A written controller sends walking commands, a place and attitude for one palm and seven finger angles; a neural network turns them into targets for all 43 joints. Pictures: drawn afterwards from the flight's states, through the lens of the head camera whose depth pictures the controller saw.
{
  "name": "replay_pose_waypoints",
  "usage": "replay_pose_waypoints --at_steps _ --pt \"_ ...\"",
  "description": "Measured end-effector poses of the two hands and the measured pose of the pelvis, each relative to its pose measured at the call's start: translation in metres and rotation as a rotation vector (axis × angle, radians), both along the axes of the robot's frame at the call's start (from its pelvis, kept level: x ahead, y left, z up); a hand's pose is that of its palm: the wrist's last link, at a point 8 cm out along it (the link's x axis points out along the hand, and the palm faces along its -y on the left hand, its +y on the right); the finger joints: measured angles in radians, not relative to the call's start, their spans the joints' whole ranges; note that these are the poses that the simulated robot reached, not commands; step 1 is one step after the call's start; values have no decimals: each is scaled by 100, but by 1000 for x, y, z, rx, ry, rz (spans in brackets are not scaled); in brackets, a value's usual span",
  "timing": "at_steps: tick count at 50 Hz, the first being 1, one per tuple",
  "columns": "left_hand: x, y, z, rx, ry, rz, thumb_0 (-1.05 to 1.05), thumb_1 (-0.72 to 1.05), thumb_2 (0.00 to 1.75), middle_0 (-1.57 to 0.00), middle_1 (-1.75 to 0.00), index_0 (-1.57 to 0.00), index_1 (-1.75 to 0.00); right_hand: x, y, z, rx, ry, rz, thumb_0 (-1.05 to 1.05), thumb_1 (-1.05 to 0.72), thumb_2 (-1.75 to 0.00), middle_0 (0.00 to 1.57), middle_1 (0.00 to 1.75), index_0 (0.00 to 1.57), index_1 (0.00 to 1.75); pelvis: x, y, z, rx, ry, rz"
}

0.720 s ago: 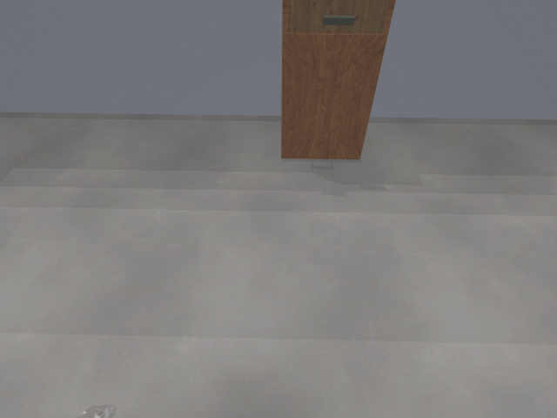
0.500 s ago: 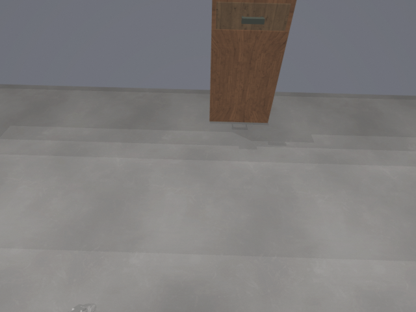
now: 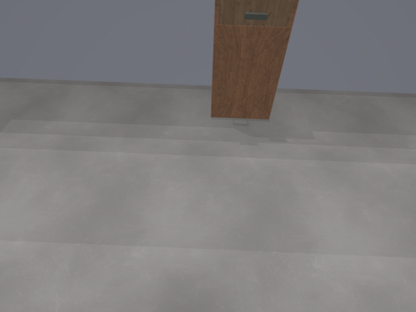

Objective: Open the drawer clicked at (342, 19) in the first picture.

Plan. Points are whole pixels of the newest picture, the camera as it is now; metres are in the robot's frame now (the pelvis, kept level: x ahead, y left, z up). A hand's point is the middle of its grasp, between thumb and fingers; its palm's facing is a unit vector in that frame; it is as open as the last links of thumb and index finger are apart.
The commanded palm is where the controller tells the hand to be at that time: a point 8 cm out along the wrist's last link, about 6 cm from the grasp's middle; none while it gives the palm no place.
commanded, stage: stand and wait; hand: left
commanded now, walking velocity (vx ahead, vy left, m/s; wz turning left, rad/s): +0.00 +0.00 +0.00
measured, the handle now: (255, 14) +1.60 -0.18 -0.01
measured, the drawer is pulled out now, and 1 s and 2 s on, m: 0.00 0.00 0.00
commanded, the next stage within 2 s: look at it before walking up in 0.10 s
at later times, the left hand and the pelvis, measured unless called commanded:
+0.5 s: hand out of the picture +0.07 +0.25 -0.16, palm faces -0.03 -0.94 -0.33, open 7.3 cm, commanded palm none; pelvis +0.00 +0.00 +0.00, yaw +0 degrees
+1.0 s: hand out of the picture +0.08 +0.23 -0.17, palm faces -0.05 -0.96 -0.29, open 7.3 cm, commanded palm none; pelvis +0.02 +0.00 +0.00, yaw -3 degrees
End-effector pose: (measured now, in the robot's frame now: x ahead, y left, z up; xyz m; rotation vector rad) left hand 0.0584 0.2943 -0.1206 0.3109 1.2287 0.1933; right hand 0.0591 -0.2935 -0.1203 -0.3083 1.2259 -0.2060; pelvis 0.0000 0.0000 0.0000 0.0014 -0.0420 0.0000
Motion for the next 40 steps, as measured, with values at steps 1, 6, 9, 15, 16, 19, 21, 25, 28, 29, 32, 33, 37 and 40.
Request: replay_pose_waypoints --at_steps 1,6,9,15,16,19,21,25,28,29,32,33,37,40 --pt "0 0 0 0 -1 0 1 91 90 -20 -30 -21 -30 0 1 0 1 0 1 1 -91 -90 20 30 20 30 0 0 0 0 0 0" --pt "2 0 1 -2 -10 -3 1 91 90 -20 -30 -21 -30 1 3 0 6 -6 4 1 -91 -90 20 30 20 30 -2 1 0 0 1 2" --pt "4 -1 1 -5 -16 -6 1 91 90 -20 -30 -21 -30 3 4 0 9 -11 7 1 -91 -90 20 30 20 30 -2 1 1 1 2 2" --pt "6 -2 1 -9 -20 -9 0 91 90 -20 -30 -21 -30 7 6 1 11 -18 12 1 -91 -90 20 30 20 30 -1 2 1 1 5 3" --pt "7 -2 1 -9 -20 -9 0 91 90 -20 -30 -21 -30 8 6 1 11 -19 13 1 -91 -90 20 30 20 30 -1 2 1 1 6 3" --pt "7 -3 1 -10 -18 -9 0 91 90 -20 -30 -21 -30 10 5 1 11 -20 14 1 -91 -90 20 30 20 30 0 2 1 1 7 3" --pt "8 -3 1 -10 -16 -9 0 91 90 -20 -30 -21 -30 12 5 1 10 -20 15 1 -91 -90 20 30 20 30 1 1 1 1 7 3" --pt "8 -3 1 -9 -11 -7 0 91 90 -20 -30 -21 -30 14 4 1 9 -18 16 1 -91 -90 20 30 20 30 3 1 1 1 9 4" --pt "9 -3 1 -8 -8 -7 0 91 90 -20 -30 -21 -30 16 3 2 7 -17 16 1 -91 -90 20 30 20 30 4 0 1 1 10 3" --pt "9 -3 1 -7 -7 -7 0 91 90 -20 -30 -21 -30 17 3 2 7 -17 16 1 -91 -90 20 30 20 30 5 0 1 1 10 3" --pt "11 -3 1 -6 -6 -7 0 91 90 -20 -30 -21 -30 19 2 2 6 -17 16 1 -91 -90 20 30 20 30 6 0 2 1 10 2" --pt "11 -3 1 -5 -6 -7 0 91 90 -20 -30 -21 -30 19 2 2 5 -16 16 1 -91 -90 20 30 20 30 7 0 2 1 10 2" --pt "14 -3 2 -4 -7 -8 0 91 90 -20 -30 -21 -30 22 1 2 4 -17 17 1 -91 -90 20 30 20 30 9 -1 2 1 10 2" --pt "17 -4 3 -3 -10 -9 0 91 90 -20 -30 -21 -30 24 0 3 4 -19 17 1 -91 -90 20 30 20 30 10 -1 2 1 10 1"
